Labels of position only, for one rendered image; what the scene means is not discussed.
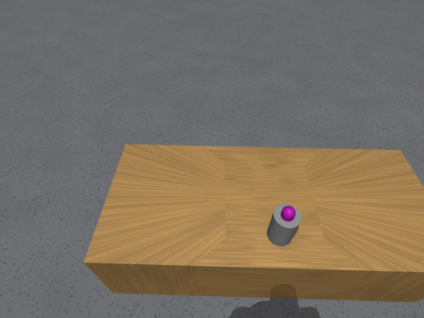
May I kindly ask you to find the bottle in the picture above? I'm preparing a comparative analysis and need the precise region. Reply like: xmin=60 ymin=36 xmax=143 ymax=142
xmin=267 ymin=204 xmax=301 ymax=246

